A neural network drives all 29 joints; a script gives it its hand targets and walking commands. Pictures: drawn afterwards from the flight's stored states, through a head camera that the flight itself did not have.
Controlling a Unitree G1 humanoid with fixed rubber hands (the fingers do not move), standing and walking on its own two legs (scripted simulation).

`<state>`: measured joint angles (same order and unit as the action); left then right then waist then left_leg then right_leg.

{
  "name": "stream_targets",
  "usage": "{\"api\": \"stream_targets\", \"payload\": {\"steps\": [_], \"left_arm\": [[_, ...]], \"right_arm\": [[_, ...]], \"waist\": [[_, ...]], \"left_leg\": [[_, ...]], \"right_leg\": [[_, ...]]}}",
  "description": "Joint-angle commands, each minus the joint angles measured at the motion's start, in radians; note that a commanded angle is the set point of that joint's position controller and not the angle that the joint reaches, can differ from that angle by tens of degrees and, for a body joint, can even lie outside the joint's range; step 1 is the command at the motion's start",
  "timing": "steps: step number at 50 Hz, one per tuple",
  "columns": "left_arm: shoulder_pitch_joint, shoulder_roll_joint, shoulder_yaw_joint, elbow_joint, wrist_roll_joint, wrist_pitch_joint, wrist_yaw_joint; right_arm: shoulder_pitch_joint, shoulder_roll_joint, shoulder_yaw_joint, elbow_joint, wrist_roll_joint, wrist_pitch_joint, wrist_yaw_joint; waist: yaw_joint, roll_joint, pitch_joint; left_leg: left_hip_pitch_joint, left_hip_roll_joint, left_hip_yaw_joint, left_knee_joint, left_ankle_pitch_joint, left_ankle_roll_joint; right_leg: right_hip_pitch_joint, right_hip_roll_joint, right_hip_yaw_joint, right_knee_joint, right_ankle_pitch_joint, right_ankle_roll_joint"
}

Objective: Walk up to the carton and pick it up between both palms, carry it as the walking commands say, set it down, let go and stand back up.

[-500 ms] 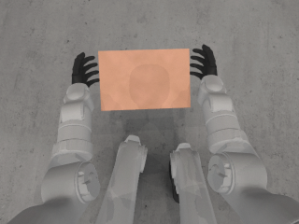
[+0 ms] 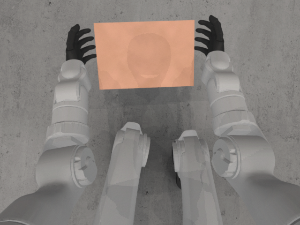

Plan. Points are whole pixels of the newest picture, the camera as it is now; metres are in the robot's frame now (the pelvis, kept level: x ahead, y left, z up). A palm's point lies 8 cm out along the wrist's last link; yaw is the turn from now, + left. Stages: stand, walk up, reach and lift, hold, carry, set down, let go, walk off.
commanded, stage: set down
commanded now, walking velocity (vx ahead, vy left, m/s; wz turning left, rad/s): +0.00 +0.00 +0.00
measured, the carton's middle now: (145, 58) +0.50 +0.08 -0.21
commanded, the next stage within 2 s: none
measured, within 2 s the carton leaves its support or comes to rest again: rests again in 1.52 s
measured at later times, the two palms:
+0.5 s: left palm (88, 61) +0.47 +0.24 -0.20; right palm (204, 56) +0.53 -0.09 -0.20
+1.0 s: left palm (93, 64) +0.48 +0.24 -0.24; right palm (201, 59) +0.53 -0.09 -0.25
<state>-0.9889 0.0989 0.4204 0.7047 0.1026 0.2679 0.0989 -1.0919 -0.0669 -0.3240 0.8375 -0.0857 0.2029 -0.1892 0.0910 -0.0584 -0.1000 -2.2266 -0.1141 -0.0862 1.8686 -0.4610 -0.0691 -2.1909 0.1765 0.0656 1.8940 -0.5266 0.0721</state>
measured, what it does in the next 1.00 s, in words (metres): lowers itself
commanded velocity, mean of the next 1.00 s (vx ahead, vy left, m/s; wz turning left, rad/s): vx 0.00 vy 0.00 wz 0.00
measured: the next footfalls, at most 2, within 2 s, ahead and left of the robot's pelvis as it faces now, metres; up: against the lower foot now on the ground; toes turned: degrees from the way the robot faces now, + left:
none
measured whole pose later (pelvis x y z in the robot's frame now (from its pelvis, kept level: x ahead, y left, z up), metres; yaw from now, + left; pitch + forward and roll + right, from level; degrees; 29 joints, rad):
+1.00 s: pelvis +0.01 +0.00 -0.07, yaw -1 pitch +39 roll +0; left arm -1.21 0.26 0.28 0.99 -0.06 0.15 0.08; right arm -1.32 -0.21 -0.15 1.10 0.06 0.11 -0.19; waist 0.11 -0.06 0.24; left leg -2.28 -0.05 -0.03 2.16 -0.56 -0.04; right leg -2.26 0.17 0.03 2.19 -0.61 0.05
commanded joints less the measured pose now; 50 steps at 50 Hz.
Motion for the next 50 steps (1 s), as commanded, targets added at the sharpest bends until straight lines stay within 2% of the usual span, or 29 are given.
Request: {"api": "stream_targets", "payload": {"steps": [1, 18, 28, 32, 38, 43, 50], "left_arm": [[-0.695, -0.825, -0.5, -0.112, -0.132, -0.055, -0.287], [-0.802, -0.737, -0.498, -0.077, -0.171, -0.093, -0.276], [-0.825, -0.652, -0.427, 0.013, -0.174, -0.129, -0.286], [-0.819, -0.629, -0.417, 0.034, -0.173, -0.141, -0.287], [-0.837, -0.59, -0.424, 0.045, -0.191, -0.158, -0.289], [-0.852, -0.588, -0.448, 0.043, -0.219, -0.173, -0.284], [-0.866, -0.583, -0.46, 0.074, -0.243, -0.185, -0.274]], "right_arm": [[-0.586, 0.929, 0.445, -0.043, 0.094, -0.018, 0.268], [-0.685, 0.85, 0.445, 0.013, 0.139, -0.049, 0.262], [-0.729, 0.81, 0.433, 0.058, 0.131, -0.077, 0.255], [-0.732, 0.79, 0.434, 0.074, 0.144, -0.091, 0.255], [-0.721, 0.758, 0.419, 0.115, 0.147, -0.106, 0.252], [-0.738, 0.753, 0.441, 0.1, 0.17, -0.121, 0.251], [-0.774, 0.733, 0.459, 0.097, 0.199, -0.133, 0.258]], "waist": [[0.065, 0.005, -1.117], [0.069, 0.01, -1.071], [0.089, -0.064, -0.881], [0.106, -0.059, -0.836], [0.098, -0.042, -0.767], [0.099, -0.033, -0.773], [0.099, -0.033, -0.743]], "left_leg": [[0.723, -0.013, 0.161, -0.129, 0.27, 0.023], [0.661, 0.006, 0.164, -0.006, 0.286, 0.021], [0.542, 0.017, 0.148, 0.065, 0.288, 0.036], [0.516, 0.022, 0.145, 0.091, 0.322, 0.04], [0.474, 0.028, 0.139, 0.127, 0.348, 0.042], [0.484, 0.031, 0.135, 0.152, 0.385, 0.043], [0.485, 0.034, 0.125, 0.166, 0.371, 0.049]], "right_leg": [[0.455, 0.025, -0.135, -0.143, 0.142, -0.04], [0.38, 0.013, -0.146, -0.01, 0.155, -0.043], [0.322, 0.01, -0.127, 0.045, 0.177, -0.045], [0.314, 0.012, -0.111, 0.066, 0.217, -0.05], [0.308, 0.011, -0.09, 0.095, 0.262, -0.06], [0.324, 0.01, -0.085, 0.121, 0.3, -0.067], [0.3, 0.006, -0.085, 0.142, 0.275, -0.073]]}}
